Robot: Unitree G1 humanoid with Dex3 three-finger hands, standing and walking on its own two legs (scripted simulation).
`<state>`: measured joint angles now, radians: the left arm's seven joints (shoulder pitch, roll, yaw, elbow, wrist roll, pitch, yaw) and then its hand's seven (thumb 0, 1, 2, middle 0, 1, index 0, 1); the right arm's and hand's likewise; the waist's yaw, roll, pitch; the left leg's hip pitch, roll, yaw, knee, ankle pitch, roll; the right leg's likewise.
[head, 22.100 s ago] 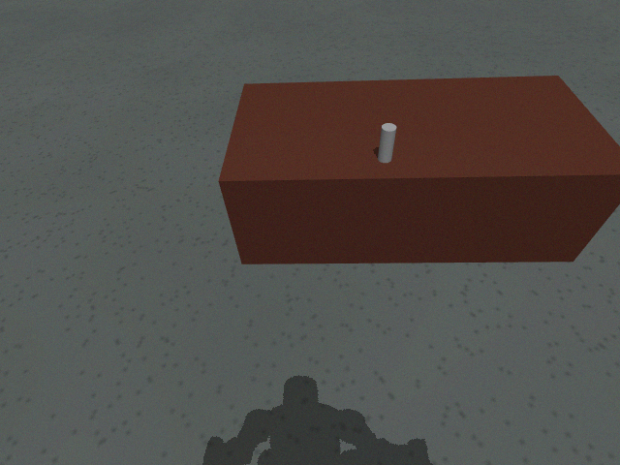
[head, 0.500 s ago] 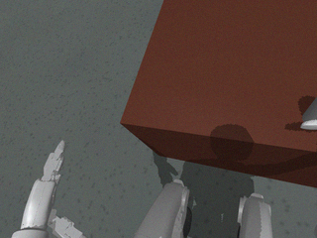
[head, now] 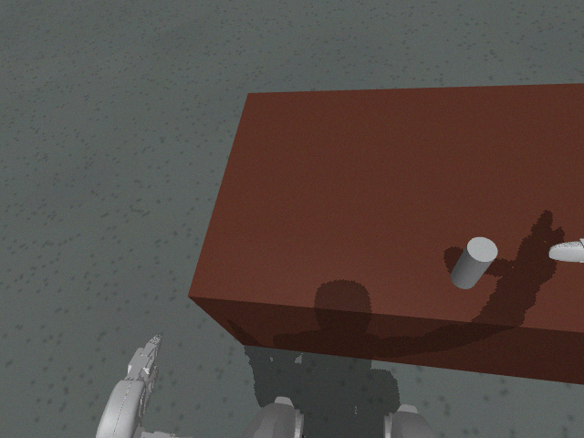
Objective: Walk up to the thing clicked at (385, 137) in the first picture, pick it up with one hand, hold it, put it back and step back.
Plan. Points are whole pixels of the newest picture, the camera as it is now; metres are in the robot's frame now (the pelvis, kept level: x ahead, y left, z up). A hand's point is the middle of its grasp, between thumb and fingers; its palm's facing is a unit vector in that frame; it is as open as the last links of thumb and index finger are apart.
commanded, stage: home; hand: right
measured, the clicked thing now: (471, 264) +0.45 -0.22 -0.18
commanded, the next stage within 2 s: none
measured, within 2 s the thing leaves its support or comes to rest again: neither
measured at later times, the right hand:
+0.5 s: hand (529, 353) +0.26 -0.22 -0.02, palm faces +0.19 +0.95 -0.24, open 17.5 cm
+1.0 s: hand (492, 431) +0.18 -0.17 -0.02, palm faces +0.17 +0.95 -0.28, open 17.5 cm
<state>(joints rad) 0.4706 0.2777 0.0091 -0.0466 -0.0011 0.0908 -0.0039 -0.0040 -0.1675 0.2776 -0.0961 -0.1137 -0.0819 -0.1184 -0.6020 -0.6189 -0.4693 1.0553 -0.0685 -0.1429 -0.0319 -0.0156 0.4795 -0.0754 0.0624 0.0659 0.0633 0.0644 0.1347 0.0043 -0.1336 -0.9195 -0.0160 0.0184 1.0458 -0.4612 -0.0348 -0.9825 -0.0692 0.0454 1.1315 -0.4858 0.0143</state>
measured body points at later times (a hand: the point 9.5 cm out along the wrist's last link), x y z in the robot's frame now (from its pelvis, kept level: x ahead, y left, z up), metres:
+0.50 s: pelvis +0.04 +0.00 +0.05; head +0.08 -0.02 +0.49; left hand +0.20 +0.23 -0.02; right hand +0.25 -0.27 +0.00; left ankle +0.02 +0.15 -0.66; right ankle +0.03 -0.12 -0.66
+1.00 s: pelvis +0.02 +0.02 +0.04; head +0.04 +0.02 +0.49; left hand +0.19 +0.25 -0.04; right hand +0.17 -0.21 +0.00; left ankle +0.02 +0.15 -0.66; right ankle +0.03 -0.12 -0.66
